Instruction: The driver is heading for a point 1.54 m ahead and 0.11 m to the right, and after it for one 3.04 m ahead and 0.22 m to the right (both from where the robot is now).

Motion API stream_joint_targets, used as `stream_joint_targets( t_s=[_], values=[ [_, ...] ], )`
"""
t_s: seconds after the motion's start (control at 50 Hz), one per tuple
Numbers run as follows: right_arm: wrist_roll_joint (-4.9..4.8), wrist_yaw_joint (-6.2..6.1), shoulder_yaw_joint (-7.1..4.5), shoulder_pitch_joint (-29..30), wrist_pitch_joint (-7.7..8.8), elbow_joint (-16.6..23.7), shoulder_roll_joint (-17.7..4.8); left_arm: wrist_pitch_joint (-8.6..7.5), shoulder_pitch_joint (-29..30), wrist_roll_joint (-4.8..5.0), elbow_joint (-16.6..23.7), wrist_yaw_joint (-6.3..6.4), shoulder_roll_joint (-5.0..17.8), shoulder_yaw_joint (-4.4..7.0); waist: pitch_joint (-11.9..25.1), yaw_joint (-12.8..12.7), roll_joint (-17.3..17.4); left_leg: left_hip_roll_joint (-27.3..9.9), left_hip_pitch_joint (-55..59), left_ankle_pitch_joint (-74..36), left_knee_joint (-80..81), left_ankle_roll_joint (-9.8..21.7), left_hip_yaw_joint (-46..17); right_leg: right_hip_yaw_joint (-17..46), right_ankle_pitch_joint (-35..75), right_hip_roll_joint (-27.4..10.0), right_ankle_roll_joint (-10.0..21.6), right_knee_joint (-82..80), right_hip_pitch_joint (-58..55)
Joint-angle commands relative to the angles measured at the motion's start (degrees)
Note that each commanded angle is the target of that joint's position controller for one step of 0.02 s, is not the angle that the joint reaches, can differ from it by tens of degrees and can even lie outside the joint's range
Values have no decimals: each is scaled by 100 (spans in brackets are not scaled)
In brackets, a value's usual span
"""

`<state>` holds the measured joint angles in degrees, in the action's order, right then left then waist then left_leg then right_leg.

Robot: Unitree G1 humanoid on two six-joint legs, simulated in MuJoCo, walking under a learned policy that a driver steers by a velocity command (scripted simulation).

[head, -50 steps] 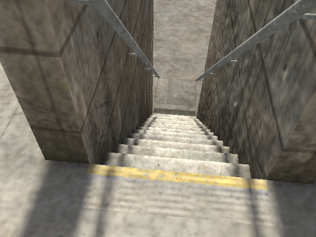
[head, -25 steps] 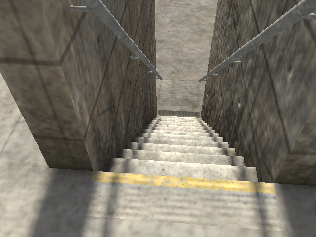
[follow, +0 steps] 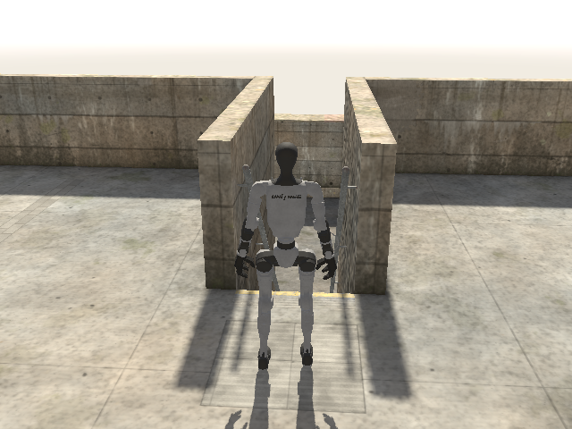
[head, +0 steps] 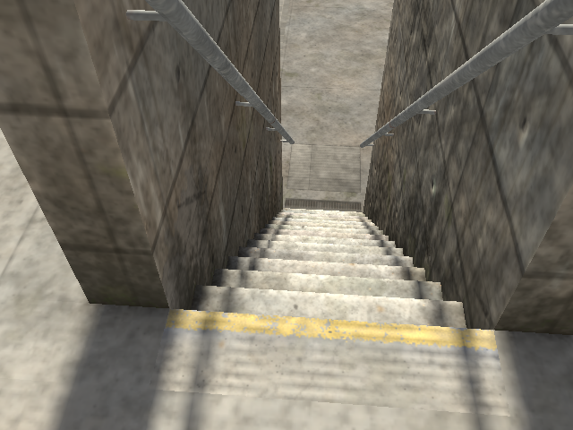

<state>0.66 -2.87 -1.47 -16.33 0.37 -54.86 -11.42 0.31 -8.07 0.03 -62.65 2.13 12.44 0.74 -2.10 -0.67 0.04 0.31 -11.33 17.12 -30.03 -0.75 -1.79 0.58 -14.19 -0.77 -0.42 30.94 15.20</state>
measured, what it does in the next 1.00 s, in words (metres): walks ahead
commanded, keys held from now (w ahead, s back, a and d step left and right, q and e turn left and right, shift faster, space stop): no key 0.36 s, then w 0.64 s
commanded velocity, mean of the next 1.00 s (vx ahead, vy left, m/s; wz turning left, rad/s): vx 0.21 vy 0.00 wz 0.00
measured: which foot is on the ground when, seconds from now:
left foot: down 0.00-1.00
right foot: down 0.00-0.68, up 0.70-1.00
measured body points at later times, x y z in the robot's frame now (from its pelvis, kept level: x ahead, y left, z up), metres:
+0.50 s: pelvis +0.01 +0.00 +0.00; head +0.01 +0.00 +0.45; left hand +0.03 +0.25 -0.16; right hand +0.01 -0.24 -0.16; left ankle -0.01 +0.13 -0.73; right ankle +0.02 -0.12 -0.73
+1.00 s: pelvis +0.21 -0.03 -0.02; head +0.25 -0.03 +0.43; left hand +0.47 +0.19 -0.09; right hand +0.08 -0.27 -0.15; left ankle -0.01 +0.13 -0.73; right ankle +0.37 -0.13 -0.73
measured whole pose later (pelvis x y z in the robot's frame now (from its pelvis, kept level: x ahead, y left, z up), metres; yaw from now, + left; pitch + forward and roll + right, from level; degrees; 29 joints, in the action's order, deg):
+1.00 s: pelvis +0.21 -0.03 -0.02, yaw +1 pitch +3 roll +0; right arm -0.1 -1.9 -1.2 -33.0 4.0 -60.8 -12.8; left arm -5.6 4.1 1.0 -43.2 -2.7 13.7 0.1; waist -0.9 4.1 -0.4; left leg -2.9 10.4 26.7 -15.0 -1.9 -3.2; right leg -2.2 -3.9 0.0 2.9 33.8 33.4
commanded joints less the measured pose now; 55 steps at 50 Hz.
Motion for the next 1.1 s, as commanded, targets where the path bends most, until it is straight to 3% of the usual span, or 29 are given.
stream_joint_targets(
  t_s=[0.02, 0.36, 0.38, 0.42, 0.46, 0.52, 0.58, 0.62, 0.64, 0.66, 0.68, 0.7, 0.72, 0.74, 0.78, 0.82, 0.86, 0.88, 0.9, 0.92, 0.94, 0.96, 0.98, 1.0, 1.02, 1.04, 1.06, 1.08, 1.1],
  values=[
    [-4, -15, -86, -228, 58, 65, -513, -39, -21, 2, 151, 29, 593, 94, 12, -4, -12, -70, -301, -602, 583, 118, -58, 148, 137, -109, 166, -628, -115],
    [-27, 0, -5, -384, 58, -429, -380, -36, -468, 9, 44, 63, 435, 63, -63, 21, -3, -52, -360, -564, 674, 140, -19, 97, 307, -61, 135, -619, -152],
    [-33, -1, 4, -509, 49, -508, -330, -30, -599, 12, -18, 66, 396, 55, 80, 29, -11, 17, -314, 59, 682, 165, 52, 39, -320, 0, 152, -627, -215],
    [-90, -23, -55, -485, 28, -475, -496, -30, -700, 85, -19, 82, 535, 119, -226, 22, 6, 96, -706, 1917, 580, 368, 57, 37, -2283, 79, 317, -553, 145],
    [-130, -10, -52, -437, 117, -384, -453, -145, -696, 107, 64, 62, 548, 136, -616, 35, -93, -60, -1135, 2442, 544, 552, -164, 381, -2902, -135, 505, -619, 441],
    [-177, 80, -67, -417, 331, -316, -400, -361, -988, 141, 76, -11, 554, 182, -488, -28, -150, -167, -1261, 2061, 286, 651, -315, 808, -2685, -395, 711, -596, 252],
    [-206, 179, -29, -359, 501, -215, -198, -465, -1227, 181, 108, -61, 664, 227, -417, -24, -447, -29, -1310, 1588, -126, 676, -172, 1516, -2856, -751, 1002, -963, 111],
    [-229, 221, -25, -544, 597, -250, -155, -494, -1127, 188, 217, -106, 714, 246, -428, 141, -612, 0, -951, 1178, -167, 776, -97, 1880, -2702, -948, 1153, -1196, 321],
    [-232, 226, -38, -775, 632, -326, -202, -507, -866, 201, 354, -130, 701, 239, -480, 304, -511, -38, -514, 1120, 61, 871, -215, 1688, -2388, -818, 1093, -1038, 684],
    [-246, 213, -82, -1248, 661, -459, -356, -554, -332, 187, 624, -152, 634, 209, -486, 569, -199, -236, 304, 1220, 519, 1041, -659, 1149, -1872, -458, 919, -487, 1433],
    [-314, 192, -213, -2132, 697, -745, -807, -687, 296, 177, 944, -190, 338, 127, -468, 902, 733, -769, 1506, 1000, 1096, 1343, -1750, 99, -713, 181, 519, 1075, 2632],
    [-223, 228, -343, -2626, 714, -847, -1244, -850, 558, 133, 1169, -248, 299, 95, -351, 1057, 1612, -1873, 2495, -218, 1487, 1789, -3355, -257, -787, 314, 328, 2583, 3859],
    [-84, 238, -269, -2650, 737, -779, -992, -916, 776, 106, 1243, -284, 460, 116, -401, 1008, 1109, -2217, 2864, -1309, 1349, 1935, -3717, 32, -1822, 139, 325, 3627, 4784],
    [-16, 234, -220, -2532, 715, -741, -848, -941, 792, 174, 1323, -332, 391, 93, -415, 846, 763, -2213, 3183, -1834, 1166, 1876, -3395, 178, -1811, -84, 371, 4391, 5425],
    [-67, 222, -110, -2147, 566, -618, -652, -911, 835, 203, 1493, -395, 229, 13, -452, 601, 337, -2092, 2971, -2026, 1425, 1621, -2550, 117, -1343, -452, 360, 4623, 5805],
    [-105, 142, 22, -1506, 459, -419, -355, -831, 901, 143, 1712, -447, 120, -59, -643, 295, 414, -1579, 1585, -1741, 2119, 1212, -1579, -69, -611, -602, 218, 3422, 4628],
    [-98, 36, -2, -962, 472, -182, -612, -754, 987, 54, 1827, -512, -26, -157, -520, 163, 443, -847, -201, -1385, 2492, 938, -529, -402, 990, -275, 85, 1507, 2128],
    [-113, 19, -67, -1153, 530, -206, -898, -701, 1042, 70, 1865, -497, 59, -128, -395, 195, 600, -846, -507, -1270, 2754, 974, -460, -548, 1493, -25, 25, 1082, 1245],
    [-164, 20, -130, -1256, 586, -242, -1150, -634, 1047, 112, 1915, -455, 258, -60, -387, 126, 724, -976, -363, -1284, 2852, 997, -511, -499, 1623, 90, 31, 836, 921],
    [-216, 4, -125, -1304, 591, -302, -1147, -596, 1056, 154, 2020, -425, 527, 14, -400, 21, 767, -1077, -12, -1587, 2765, 922, -529, -411, 1566, 121, 108, 564, 839],
    [-201, 36, -159, -1240, 541, -284, -1235, -563, 988, 43, 2092, -438, 745, 85, -343, -88, 836, -1092, 418, -2558, 2440, 801, -438, -368, 1635, 205, 173, 343, 763],
    [-139, 61, -168, -1309, 468, -303, -1206, -568, 730, 49, 2069, -458, 881, 173, -99, -236, 882, -1128, 823, -3563, 1838, 706, -377, -446, 1379, 322, 281, 272, 441],
    [-29, 91, -171, -1338, 377, -297, -1199, -554, 49, 85, 1896, -466, 1022, 284, 349, -574, 944, -1103, 982, -4528, 858, 598, -258, -527, 1076, 448, 418, 425, -241],
    [52, 105, -146, -1313, 296, -263, -1157, -507, -822, 164, 1681, -459, 1159, 374, 777, -1006, 1019, -956, 701, -4783, -421, 415, -123, -486, 744, 351, 592, 365, -1191],
    [175, 140, -11, -1507, 294, -63, -739, -479, -1758, 111, 1478, -405, 1612, 466, 1535, -1137, 177, -529, -720, -2849, -2653, 269, 46, 1108, 160, -887, 967, 503, -2834],
    [94, 191, 242, -2517, 460, -140, 334, -495, -1835, -97, 1398, -476, 1848, 444, 2469, -394, -2162, 474, -2238, 1396, -4690, 131, -433, 4377, -916, -2165, 1898, -1179, -3781],
    [-121, 254, 116, -2165, 585, -152, -315, -517, -1619, -31, 1385, -484, 1329, 339, 1872, -475, -1750, 181, -2983, 1201, -5666, 174, -669, 5148, -1611, -2086, 1928, -2024, -3270],
    [-187, 280, 31, -1380, 658, 108, -724, -533, -1101, 62, 1468, -436, 1112, 298, 863, -350, -1191, -141, -3504, 675, -5850, 255, -317, 4066, -1341, -1950, 1744, -1984, -2351],
    [-161, 259, 24, -833, 689, 245, -890, -551, -723, 27, 1569, -414, 893, 237, 553, -301, -284, -487, -3215, 136, -5600, 291, -250, 3034, -525, -1717, 1659, -1901, -1411]
  ],
)
Velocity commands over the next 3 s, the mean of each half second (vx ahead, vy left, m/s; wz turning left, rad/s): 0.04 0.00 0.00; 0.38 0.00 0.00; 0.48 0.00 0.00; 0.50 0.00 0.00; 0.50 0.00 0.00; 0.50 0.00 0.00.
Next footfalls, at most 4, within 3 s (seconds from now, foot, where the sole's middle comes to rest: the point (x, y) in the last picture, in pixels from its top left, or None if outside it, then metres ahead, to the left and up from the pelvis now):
1.02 right None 0.41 -0.13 -0.77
1.54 left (267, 373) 0.65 0.09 -0.77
1.94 right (369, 352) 0.71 -0.16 -0.77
2.48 left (277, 323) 0.92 0.08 -0.99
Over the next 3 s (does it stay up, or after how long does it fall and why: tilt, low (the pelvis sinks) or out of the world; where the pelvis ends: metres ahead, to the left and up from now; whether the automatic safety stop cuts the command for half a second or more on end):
stays up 1.10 -0.17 -0.44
